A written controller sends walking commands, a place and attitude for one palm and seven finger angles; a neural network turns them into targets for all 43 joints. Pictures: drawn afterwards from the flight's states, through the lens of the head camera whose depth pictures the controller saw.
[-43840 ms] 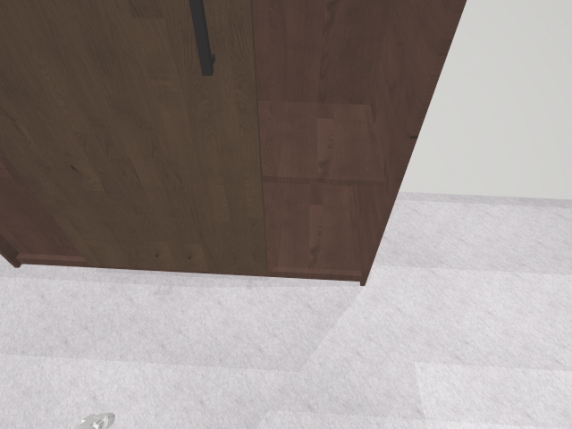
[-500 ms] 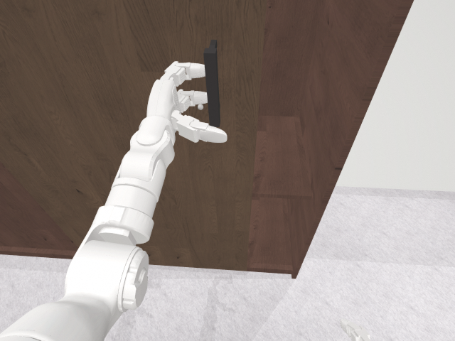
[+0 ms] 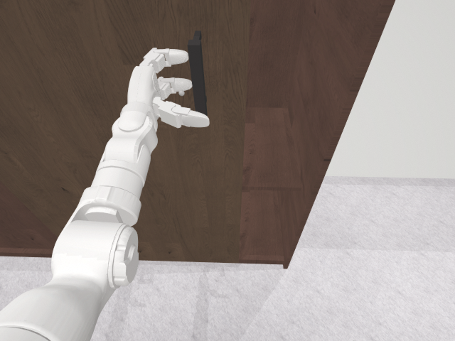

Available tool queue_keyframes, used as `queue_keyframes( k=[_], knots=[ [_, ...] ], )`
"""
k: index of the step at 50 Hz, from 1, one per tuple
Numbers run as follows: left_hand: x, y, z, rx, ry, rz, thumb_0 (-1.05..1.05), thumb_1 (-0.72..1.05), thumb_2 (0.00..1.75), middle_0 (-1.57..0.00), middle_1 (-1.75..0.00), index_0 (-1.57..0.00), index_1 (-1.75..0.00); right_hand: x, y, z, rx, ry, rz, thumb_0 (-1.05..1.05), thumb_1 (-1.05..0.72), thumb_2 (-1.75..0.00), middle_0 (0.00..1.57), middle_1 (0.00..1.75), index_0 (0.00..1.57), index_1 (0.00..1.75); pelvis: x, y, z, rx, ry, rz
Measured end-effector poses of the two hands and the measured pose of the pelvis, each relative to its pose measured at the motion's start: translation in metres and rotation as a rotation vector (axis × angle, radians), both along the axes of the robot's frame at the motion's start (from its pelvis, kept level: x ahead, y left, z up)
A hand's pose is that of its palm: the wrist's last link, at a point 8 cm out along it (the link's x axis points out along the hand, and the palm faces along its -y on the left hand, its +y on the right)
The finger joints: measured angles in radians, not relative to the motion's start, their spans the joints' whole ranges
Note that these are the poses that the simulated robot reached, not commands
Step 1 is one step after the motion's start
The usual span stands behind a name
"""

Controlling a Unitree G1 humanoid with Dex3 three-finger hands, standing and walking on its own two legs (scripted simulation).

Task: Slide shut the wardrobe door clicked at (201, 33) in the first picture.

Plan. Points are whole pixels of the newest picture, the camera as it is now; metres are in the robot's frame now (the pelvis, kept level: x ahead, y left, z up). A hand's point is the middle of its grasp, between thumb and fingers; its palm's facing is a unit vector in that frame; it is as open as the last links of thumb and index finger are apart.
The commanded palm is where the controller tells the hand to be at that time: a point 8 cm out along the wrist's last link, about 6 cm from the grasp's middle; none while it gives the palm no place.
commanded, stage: feel for the door with the fingertips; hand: left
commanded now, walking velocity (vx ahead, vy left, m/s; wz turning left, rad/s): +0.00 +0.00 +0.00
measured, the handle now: (199, 78) +0.52 +0.05 +0.21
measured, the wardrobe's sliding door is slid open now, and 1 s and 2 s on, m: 0.20 0.20 0.20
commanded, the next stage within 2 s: slide the fingers in behind the handle in 0.10 s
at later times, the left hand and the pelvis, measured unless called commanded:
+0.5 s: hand (179, 93) +0.48 +0.09 +0.20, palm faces -0.06 -1.00 +0.01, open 13.9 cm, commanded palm +0.45 +0.14 +0.21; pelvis +0.00 +0.01 +0.00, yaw -1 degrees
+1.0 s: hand (188, 94) +0.47 +0.07 +0.20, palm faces -0.07 -1.00 +0.02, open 14.0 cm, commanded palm +0.45 +0.12 +0.21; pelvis +0.01 +0.00 +0.00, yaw +0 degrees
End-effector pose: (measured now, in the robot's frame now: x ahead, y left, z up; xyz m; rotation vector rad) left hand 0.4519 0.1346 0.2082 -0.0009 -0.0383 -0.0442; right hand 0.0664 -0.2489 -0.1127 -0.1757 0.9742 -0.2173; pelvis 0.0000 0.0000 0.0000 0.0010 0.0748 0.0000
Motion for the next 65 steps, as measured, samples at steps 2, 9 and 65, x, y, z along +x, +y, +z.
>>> queue_keyframes(
  k=[2, 9, 65],
  knots=[
    [0.002, -0.001, -0.001, 0.002, 0.003, -0.002, -0.01, -0.50, 0.30, -0.30, -1.20, -0.30, -1.20, -0.004, -0.001, 0.000, -0.001, 0.008, -0.006, 0.01, -0.90, -0.90, 0.20, 0.30, 0.20, 0.30, 0.000, 0.000, 0.000, 0.000, 0.003, -0.001],
    [0.010, 0.002, -0.002, 0.000, 0.009, -0.003, -0.01, -0.50, 0.30, -0.33, -1.23, -0.32, -1.21, -0.016, 0.002, -0.003, 0.003, 0.035, -0.012, 0.01, -0.90, -0.90, 0.20, 0.30, 0.20, 0.30, -0.001, 0.002, 0.000, 0.000, 0.018, -0.004],
    [-0.001, -0.030, -0.003, -0.011, 0.015, -0.034, -0.01, -0.50, 0.30, -0.30, -1.20, -0.30, -1.20, 0.037, 0.019, 0.001, 0.042, -0.034, 0.042, 0.01, -0.90, -0.90, 0.20, 0.30, 0.20, 0.30, 0.011, 0.005, 0.000, -0.004, 0.007, -0.004]
  ],
)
